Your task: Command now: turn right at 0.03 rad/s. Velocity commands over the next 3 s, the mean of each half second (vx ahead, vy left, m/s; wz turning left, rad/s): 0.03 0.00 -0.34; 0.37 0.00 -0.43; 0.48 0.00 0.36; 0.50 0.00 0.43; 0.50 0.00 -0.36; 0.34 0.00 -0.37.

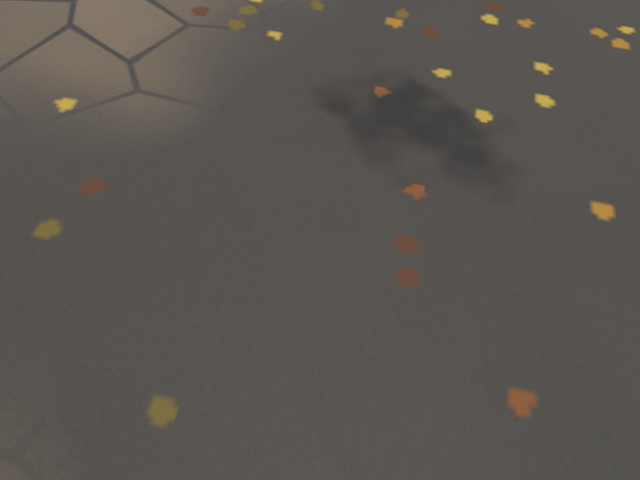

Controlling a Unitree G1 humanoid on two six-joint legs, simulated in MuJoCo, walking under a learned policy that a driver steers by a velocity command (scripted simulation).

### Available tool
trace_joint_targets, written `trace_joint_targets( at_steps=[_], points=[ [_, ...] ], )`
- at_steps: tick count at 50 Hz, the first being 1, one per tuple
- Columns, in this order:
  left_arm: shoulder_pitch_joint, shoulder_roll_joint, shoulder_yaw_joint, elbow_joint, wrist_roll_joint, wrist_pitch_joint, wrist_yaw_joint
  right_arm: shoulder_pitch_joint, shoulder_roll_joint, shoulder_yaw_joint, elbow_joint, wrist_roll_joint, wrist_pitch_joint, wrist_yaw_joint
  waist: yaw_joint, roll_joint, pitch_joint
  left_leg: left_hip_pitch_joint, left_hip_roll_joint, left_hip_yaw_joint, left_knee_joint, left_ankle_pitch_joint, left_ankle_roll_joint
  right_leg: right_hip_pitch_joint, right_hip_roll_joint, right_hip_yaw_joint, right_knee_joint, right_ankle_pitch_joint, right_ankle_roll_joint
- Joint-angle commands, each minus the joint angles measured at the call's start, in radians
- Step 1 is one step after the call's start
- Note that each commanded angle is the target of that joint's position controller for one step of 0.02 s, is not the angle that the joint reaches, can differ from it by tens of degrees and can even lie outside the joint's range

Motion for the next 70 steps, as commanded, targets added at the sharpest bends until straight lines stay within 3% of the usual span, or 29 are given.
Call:
trace_joint_targets(
  at_steps=[1, 6, 13, 17, 18, 19, 20, 21, 22, 24, 28, 37, 40, 42, 43, 44, 45, 46, 47, 49, 52, 56, 61, 64, 65, 66, 67, 68, 70],
  points=[
    [0.06, 0.048, 0.005, -0.02, -0.01, -0.002, -0.002, -0.065, -0.079, -0.013, -0.035, -0.016, -0.032, -0.012, 0.017, 0.184, -0.145, 0.082, 0.218, -0.094, -0.155, 0.467, 0.154, 0.084, -0.016, 0.056, -0.088, 0.102, 0.021],
    [-0.021, 0.078, 0.001, -0.063, -0.016, 0.004, 0.001, -0.025, -0.175, -0.045, 0.008, -0.005, -0.009, -0.028, -0.046, 0.177, -0.082, 0.132, 0.299, -0.165, -0.168, 0.302, 0.201, 0.05, -0.012, 0.026, -0.208, 0.017, 0.013],
    [-0.007, 0.044, -0.003, -0.081, -0.02, 0.012, -0.014, -0.044, -0.178, -0.06, 0.022, 0.005, 0.011, -0.037, -0.035, 0.154, -0.1, 0.2, 0.355, -0.14, -0.126, 0.482, 0.217, 0.039, -0.01, -0.014, -0.221, -0.037, -0.013],
    [0.054, 0.039, 0.001, -0.073, -0.024, 0.014, -0.039, -0.071, -0.191, -0.069, 0.029, 0.03, 0.026, -0.043, 0.013, 0.168, -0.136, 0.181, 0.324, -0.045, -0.018, 0.469, 0.141, 0.192, 0.038, -0.08, -0.486, 0.15, -0.07],
    [0.075, 0.066, 0.011, -0.071, -0.017, 0.012, -0.036, -0.031, -0.179, -0.068, 0.049, 0.038, 0.026, -0.041, 0.021, 0.13, -0.135, 0.123, 0.284, 0.004, 0.056, 0.337, 0.072, 0.277, 0.046, -0.048, -0.607, 0.304, -0.107],
    [0.096, 0.168, 0.039, -0.079, -0.014, 0.009, -0.021, -0.007, -0.135, -0.059, 0.046, 0.013, 0.02, -0.036, -0.002, -0.077, -0.141, -0.075, 0.189, 0.108, 0.277, 0.08, -0.031, 0.432, -0.1, 0.186, -0.673, 0.618, -0.179],
    [0.147, 0.258, 0.059, -0.085, -0.001, -0.005, -0.018, -0.125, -0.102, -0.043, -0.031, -0.013, 0.011, -0.038, 0.04, -0.272, -0.139, -0.364, 0.005, 0.088, 0.499, -0.422, -0.106, 0.504, -0.319, 0.534, -0.699, 0.715, -0.403],
    [0.173, 0.208, 0.047, -0.089, 0.011, -0.031, -0.026, -0.157, -0.138, -0.055, -0.033, 0.002, 0.0, -0.031, 0.08, -0.115, -0.18, -0.435, 0.018, -0.067, 0.65, -0.461, -0.101, 0.523, -0.329, 0.568, -0.748, 0.477, -0.467],
    [0.146, 0.175, 0.037, -0.081, 0.0, -0.051, -0.027, -0.141, -0.157, -0.064, -0.028, 0.026, -0.009, -0.017, 0.047, -0.072, -0.137, -0.483, 0.051, -0.104, 0.659, -0.353, -0.076, 0.515, -0.277, 0.511, -0.777, 0.209, -0.414],
    [0.086, 0.12, 0.019, -0.086, -0.029, -0.063, -0.015, -0.128, -0.188, -0.078, 0.001, 0.026, -0.026, -0.011, 0.023, -0.042, -0.038, -0.541, 0.082, -0.108, 0.573, -0.161, -0.065, 0.487, -0.206, 0.464, -0.839, -0.076, -0.332],
    [0.127, 0.118, 0.011, -0.094, -0.008, -0.08, 0.003, -0.122, -0.156, -0.073, 0.019, 0.02, -0.072, -0.002, 0.018, -0.047, -0.03, -0.478, 0.056, -0.095, 0.428, 0.06, -0.09, 0.479, -0.141, 0.384, -0.88, 0.077, -0.305],
    [0.195, 0.16, 0.028, -0.084, -0.028, -0.075, 0.002, -0.218, -0.127, -0.05, -0.014, 0.038, -0.117, 0.025, 0.063, -0.087, 0.013, -0.276, 0.01, -0.092, 0.058, 0.13, -0.125, 0.333, -0.106, 0.375, -0.815, 0.147, -0.294],
    [0.18, 0.151, 0.027, -0.091, -0.026, -0.07, -0.002, -0.167, -0.162, -0.06, -0.01, 0.045, -0.135, 0.032, 0.028, -0.115, -0.009, -0.154, 0.003, -0.098, 0.013, 0.099, -0.095, 0.321, -0.117, 0.439, -0.762, 0.193, -0.276],
    [0.157, 0.109, 0.014, -0.097, -0.019, -0.067, -0.002, -0.026, -0.185, -0.074, 0.032, 0.041, -0.144, 0.028, -0.045, -0.12, -0.063, 0.017, 0.002, -0.063, -0.054, 0.126, -0.054, 0.307, -0.087, 0.411, -0.661, 0.287, -0.241],
    [0.172, 0.057, -0.003, -0.095, -0.007, -0.07, -0.003, 0.079, -0.212, -0.084, 0.055, 0.028, -0.148, 0.022, -0.084, -0.088, -0.145, 0.188, 0.061, -0.111, -0.055, 0.117, -0.011, 0.26, -0.032, 0.352, -0.502, 0.345, -0.207],
    [0.195, -0.012, -0.026, -0.118, 0.006, -0.073, 0.0, 0.221, -0.271, -0.091, 0.074, 0.005, -0.147, 0.017, -0.115, 0.101, -0.277, 0.433, 0.245, -0.383, -0.092, -0.029, 0.08, 0.088, 0.065, 0.24, -0.18, 0.195, -0.151],
    [0.273, -0.009, -0.028, -0.146, -0.032, -0.088, 0.007, 0.279, -0.329, -0.106, 0.118, 0.001, -0.142, 0.036, -0.064, 0.417, -0.286, 0.542, 0.382, -0.836, -0.242, -0.265, 0.217, -0.186, 0.167, 0.191, 0.086, -0.147, -0.103],
    [0.247, 0.087, -0.008, -0.119, -0.048, -0.095, 0.006, 0.225, -0.225, -0.078, 0.109, 0.028, -0.142, 0.042, -0.066, 0.273, -0.161, 0.475, 0.381, -0.828, -0.27, -0.393, 0.222, -0.298, 0.108, 0.229, 0.199, -0.096, -0.103],
    [0.161, 0.112, -0.004, -0.122, -0.038, -0.102, -0.002, 0.181, -0.171, -0.062, 0.101, 0.034, -0.134, 0.037, -0.069, 0.198, -0.062, 0.382, 0.333, -0.66, -0.258, -0.31, 0.197, -0.32, 0.058, 0.186, 0.203, -0.006, -0.113],
    [0.071, 0.088, -0.008, -0.138, -0.005, -0.123, -0.01, 0.141, -0.149, -0.048, 0.089, 0.021, -0.118, 0.031, -0.054, 0.121, -0.02, 0.264, 0.26, -0.513, -0.277, -0.081, 0.189, -0.29, -0.002, 0.128, 0.12, 0.119, -0.113],
    [0.045, 0.039, -0.021, -0.158, 0.008, -0.135, -0.024, 0.16, -0.144, -0.041, 0.091, 0.03, -0.112, 0.015, -0.036, 0.162, -0.041, 0.199, 0.206, -0.419, -0.304, 0.104, 0.201, -0.221, -0.013, 0.087, -0.027, 0.153, -0.083],
    [-0.088, -0.012, -0.05, -0.197, 0.008, -0.147, -0.037, 0.188, -0.203, -0.055, 0.102, 0.045, -0.097, -0.008, -0.063, 0.148, -0.018, 0.085, 0.164, -0.319, -0.307, 0.195, 0.181, -0.095, 0.029, 0.042, -0.34, 0.294, -0.037],
    [-0.154, 0.041, -0.03, -0.213, -0.014, -0.157, -0.047, 0.257, -0.213, -0.058, 0.116, 0.056, -0.076, -0.015, -0.065, 0.157, -0.032, 0.081, 0.192, -0.374, -0.244, 0.173, 0.126, 0.08, 0.067, 0.071, -0.514, 0.438, -0.042],
    [-0.008, 0.097, 0.005, -0.18, -0.01, -0.159, -0.032, 0.245, -0.182, -0.05, 0.105, 0.046, -0.071, -0.015, 0.035, 0.15, -0.103, 0.043, 0.133, -0.353, -0.05, 0.267, 0.065, 0.345, 0.055, 0.058, -0.591, 0.391, -0.103],
    [0.139, 0.15, 0.023, -0.167, 0.003, -0.158, -0.022, 0.23, -0.125, -0.029, 0.08, 0.028, -0.073, -0.01, 0.106, 0.079, -0.227, -0.061, 0.073, -0.301, 0.205, 0.163, 0.029, 0.565, -0.085, 0.184, -0.581, 0.321, -0.164],
    [0.235, 0.233, 0.042, -0.143, 0.02, -0.142, -0.022, 0.342, -0.032, -0.002, 0.05, 0.042, -0.083, -0.013, 0.073, -0.208, -0.38, -0.345, -0.058, -0.176, 0.545, -0.249, -0.029, 0.846, -0.329, 0.586, -0.652, 0.134, -0.301],
    [0.233, 0.164, 0.029, -0.132, 0.011, -0.137, -0.031, 0.359, -0.111, -0.015, 0.055, 0.065, -0.083, -0.016, 0.066, -0.229, -0.339, -0.483, -0.005, -0.191, 0.72, -0.335, -0.038, 0.798, -0.365, 0.774, -0.741, -0.051, -0.331],
    [0.179, 0.097, 0.01, -0.135, 0.003, -0.136, -0.031, 0.286, -0.171, -0.034, 0.055, 0.07, -0.077, -0.016, 0.069, -0.126, -0.202, -0.527, 0.04, -0.192, 0.78, -0.244, -0.037, 0.686, -0.325, 0.637, -0.756, -0.054, -0.3],
    [0.088, 0.038, -0.008, -0.126, 0.009, -0.133, -0.033, 0.202, -0.161, -0.037, 0.04, 0.048, -0.067, -0.012, 0.034, -0.047, -0.078, -0.486, 0.098, -0.161, 0.741, -0.117, -0.046, 0.493, -0.239, 0.396, -0.789, 0.176, -0.271]
  ],
)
